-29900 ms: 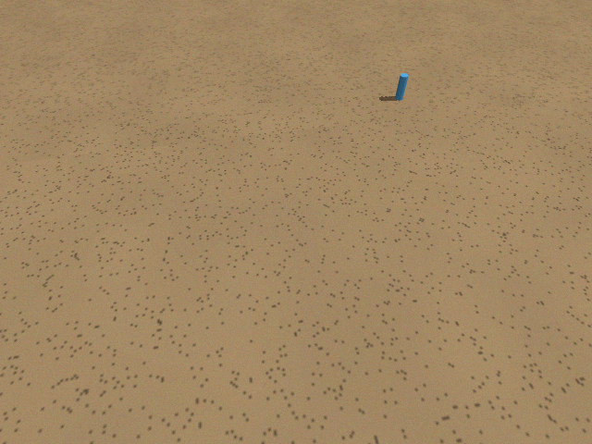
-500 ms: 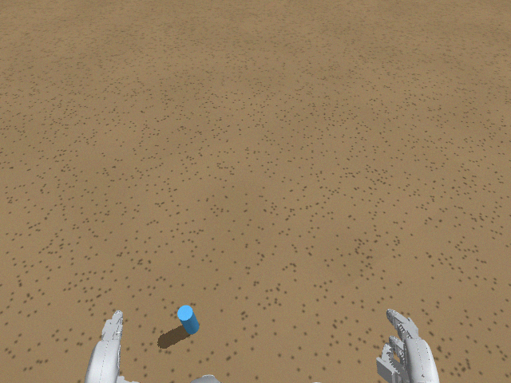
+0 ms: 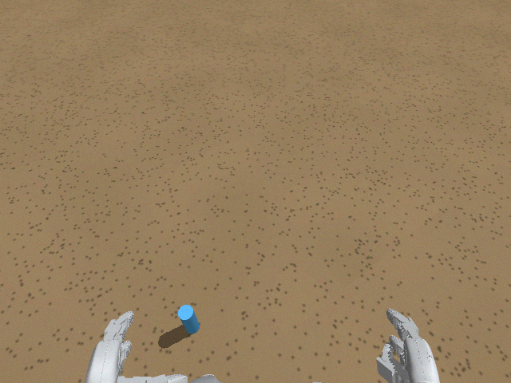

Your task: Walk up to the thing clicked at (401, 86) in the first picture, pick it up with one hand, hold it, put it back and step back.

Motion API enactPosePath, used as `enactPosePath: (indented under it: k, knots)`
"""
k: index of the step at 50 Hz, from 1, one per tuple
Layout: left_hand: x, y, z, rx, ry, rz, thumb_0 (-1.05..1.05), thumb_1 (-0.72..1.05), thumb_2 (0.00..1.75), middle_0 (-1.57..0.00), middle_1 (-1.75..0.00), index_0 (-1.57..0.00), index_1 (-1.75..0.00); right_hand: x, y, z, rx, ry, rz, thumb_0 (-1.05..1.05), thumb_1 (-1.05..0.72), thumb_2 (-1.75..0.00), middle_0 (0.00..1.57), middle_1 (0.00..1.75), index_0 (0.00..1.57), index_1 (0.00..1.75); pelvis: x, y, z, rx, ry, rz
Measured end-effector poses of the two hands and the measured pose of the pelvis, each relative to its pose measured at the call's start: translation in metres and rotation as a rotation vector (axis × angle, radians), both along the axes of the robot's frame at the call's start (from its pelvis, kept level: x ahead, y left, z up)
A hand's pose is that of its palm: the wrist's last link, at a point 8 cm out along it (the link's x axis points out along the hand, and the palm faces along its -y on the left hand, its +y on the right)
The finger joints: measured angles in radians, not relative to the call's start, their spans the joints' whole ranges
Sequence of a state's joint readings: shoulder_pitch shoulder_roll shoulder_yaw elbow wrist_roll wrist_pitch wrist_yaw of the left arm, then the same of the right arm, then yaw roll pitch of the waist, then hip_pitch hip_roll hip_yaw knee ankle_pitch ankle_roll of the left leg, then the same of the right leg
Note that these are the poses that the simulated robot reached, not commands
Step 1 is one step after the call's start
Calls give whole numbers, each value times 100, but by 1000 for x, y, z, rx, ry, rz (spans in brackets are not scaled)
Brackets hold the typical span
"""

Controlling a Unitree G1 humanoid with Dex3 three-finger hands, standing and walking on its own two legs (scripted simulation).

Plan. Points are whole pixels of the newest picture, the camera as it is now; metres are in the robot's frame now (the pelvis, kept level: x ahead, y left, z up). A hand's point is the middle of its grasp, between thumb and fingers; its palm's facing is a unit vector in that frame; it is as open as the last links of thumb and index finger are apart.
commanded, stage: stand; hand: left
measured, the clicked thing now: (189, 319) +0.42 +0.24 -0.65
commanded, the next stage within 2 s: none
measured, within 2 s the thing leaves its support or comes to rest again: neither
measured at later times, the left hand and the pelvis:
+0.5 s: hand out of the picture +0.07 +0.26 -0.12, palm faces -0.02 -0.94 -0.34, open 7.4 cm; pelvis +0.00 +0.01 +0.04, yaw +0 degrees
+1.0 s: hand out of the picture +0.02 +0.26 -0.11, palm faces -0.02 -0.94 -0.35, open 7.4 cm; pelvis -0.01 +0.01 +0.05, yaw +0 degrees
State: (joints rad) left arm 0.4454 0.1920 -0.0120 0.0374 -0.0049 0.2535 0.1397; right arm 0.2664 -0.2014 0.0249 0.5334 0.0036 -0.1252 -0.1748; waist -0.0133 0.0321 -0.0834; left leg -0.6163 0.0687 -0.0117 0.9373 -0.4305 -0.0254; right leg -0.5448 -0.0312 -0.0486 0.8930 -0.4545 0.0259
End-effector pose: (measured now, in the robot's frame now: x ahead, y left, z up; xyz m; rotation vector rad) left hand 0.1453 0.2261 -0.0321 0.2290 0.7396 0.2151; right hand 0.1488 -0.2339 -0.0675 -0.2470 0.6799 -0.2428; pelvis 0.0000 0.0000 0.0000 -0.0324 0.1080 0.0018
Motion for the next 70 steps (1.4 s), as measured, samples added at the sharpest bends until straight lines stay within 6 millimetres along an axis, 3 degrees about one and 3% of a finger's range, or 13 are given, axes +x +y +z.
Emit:
enactPosePath:
  k: [5, 11, 19, 27, 36, 51, 58, 70]
  knots:
    - [0, 2, -8, 26, 2, -59, -1, 18, 69, -19, -28, -19, -28, -2, -3, -6, -23, 61, 64, 1, -91, -90, 20, 30, 20, 30, -3, -1, 2, 9, -29, 1]
    - [-15, 32, -37, 43, 141, -110, 0, 59, 83, -20, -30, -20, -29, -23, -26, -18, -24, 290, 105, 1, -91, -90, 21, 30, 21, 30, -4, 0, 10, 32, -84, 5]
    - [-56, 68, -49, 50, 331, -32, 1, 84, 89, -20, -30, -21, -30, -63, -46, -10, -40, 443, 19, 1, -91, -90, 20, 30, 20, 30, 3, 9, 27, 29, -121, 3]
    - [-86, 80, -47, 38, 448, 16, 1, 90, 90, -20, -30, -20, -30, -85, -35, -7, -15, 530, -7, 1, -91, -90, 20, 30, 20, 30, 2, 16, 41, 26, -156, 4]
    - [-103, 81, -41, 31, 491, 30, 1, 90, 90, -20, -30, -20, -30, -89, -23, -6, 24, 536, -1, 0, -91, -90, 20, 30, 21, 30, -6, 19, 50, 34, -180, 4]
    - [-128, 77, -36, 45, 555, 47, 0, 91, 90, -20, -30, -21, -30, -103, -43, -6, 29, 573, -24, 0, -91, -90, 20, 30, 20, 30, -14, 9, 54, 33, -175, 4]
    - [-123, 70, -37, 38, 558, 40, 1, 91, 90, -20, -30, -21, -30, -110, -51, -6, 26, 595, -38, 0, -91, -90, 20, 30, 20, 30, -12, 5, 55, 31, -175, 0]
    - [-92, 64, -36, 31, 523, 14, 0, 91, 90, -20, -30, -21, -30, -108, -54, -4, 27, 606, -53, 0, -91, -90, 20, 30, 20, 30, -4, 2, 56, 32, -167, -9]
